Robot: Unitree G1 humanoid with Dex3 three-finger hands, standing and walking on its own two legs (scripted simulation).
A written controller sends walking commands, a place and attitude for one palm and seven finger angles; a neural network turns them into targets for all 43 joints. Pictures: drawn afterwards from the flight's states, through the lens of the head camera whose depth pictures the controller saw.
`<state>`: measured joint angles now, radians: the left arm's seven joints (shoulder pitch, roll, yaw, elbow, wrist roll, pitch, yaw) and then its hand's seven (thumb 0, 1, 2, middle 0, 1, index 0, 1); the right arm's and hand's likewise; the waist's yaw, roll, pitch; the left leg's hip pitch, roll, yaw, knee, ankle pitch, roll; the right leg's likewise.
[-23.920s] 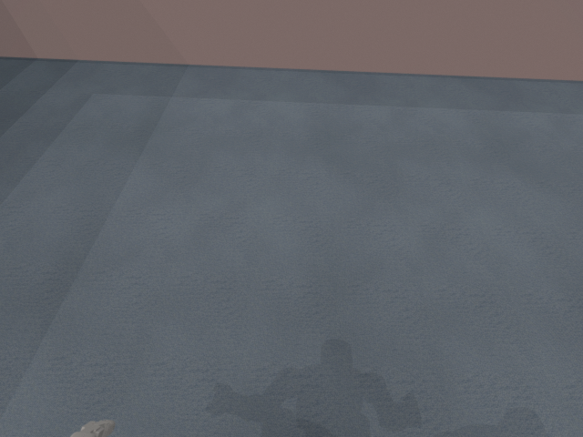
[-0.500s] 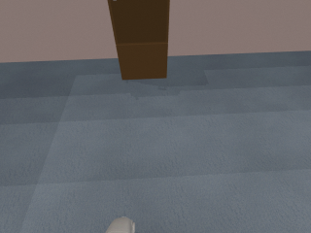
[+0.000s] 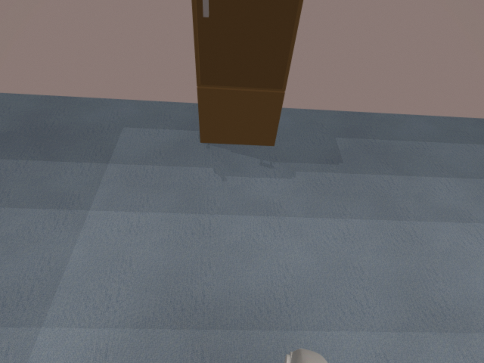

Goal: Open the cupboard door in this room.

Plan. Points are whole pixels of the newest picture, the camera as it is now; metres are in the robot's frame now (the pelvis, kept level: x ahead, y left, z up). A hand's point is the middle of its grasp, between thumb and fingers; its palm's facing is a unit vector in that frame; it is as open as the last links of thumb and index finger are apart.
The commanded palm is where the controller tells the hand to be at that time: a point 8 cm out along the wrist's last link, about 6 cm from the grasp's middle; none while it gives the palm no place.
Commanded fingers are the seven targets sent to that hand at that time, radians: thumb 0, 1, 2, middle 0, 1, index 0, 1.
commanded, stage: turn or walk to find it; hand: left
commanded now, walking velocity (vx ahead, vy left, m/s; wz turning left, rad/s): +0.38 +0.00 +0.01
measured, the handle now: out of the picture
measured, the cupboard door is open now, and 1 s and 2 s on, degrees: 0 0 0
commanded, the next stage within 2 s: stand and wait in 0.50 s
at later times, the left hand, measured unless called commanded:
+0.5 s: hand (195, 280) +0.31 +0.12 -0.17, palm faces +0.03 -0.97 -0.23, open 7.2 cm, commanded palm none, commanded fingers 0.00 0.90 0.90 -0.20 -0.30 -0.20 -0.30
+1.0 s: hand (186, 268) +0.34 +0.15 -0.19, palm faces +0.06 -0.99 -0.14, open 7.4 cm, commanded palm none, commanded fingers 0.00 0.90 0.90 -0.20 -0.30 -0.20 -0.30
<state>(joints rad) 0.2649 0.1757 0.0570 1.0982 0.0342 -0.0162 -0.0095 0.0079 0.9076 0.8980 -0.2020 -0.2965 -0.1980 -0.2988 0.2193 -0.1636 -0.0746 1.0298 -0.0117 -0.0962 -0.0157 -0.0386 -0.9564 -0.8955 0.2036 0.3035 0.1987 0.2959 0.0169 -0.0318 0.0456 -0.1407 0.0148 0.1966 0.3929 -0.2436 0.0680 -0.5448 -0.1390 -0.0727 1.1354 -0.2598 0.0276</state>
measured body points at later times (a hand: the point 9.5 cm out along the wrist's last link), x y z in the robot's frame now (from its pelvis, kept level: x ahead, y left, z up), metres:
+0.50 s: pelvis +0.23 -0.07 -0.01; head +0.26 -0.08 +0.44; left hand +0.31 +0.17 -0.15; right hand +0.19 -0.29 -0.18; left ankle +0.18 +0.09 -0.65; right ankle +0.27 -0.15 -0.74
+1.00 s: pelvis +0.37 -0.01 -0.01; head +0.39 +0.00 +0.44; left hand +0.34 +0.20 -0.18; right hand +0.48 -0.22 -0.15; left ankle +0.42 +0.07 -0.74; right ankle +0.33 -0.15 -0.71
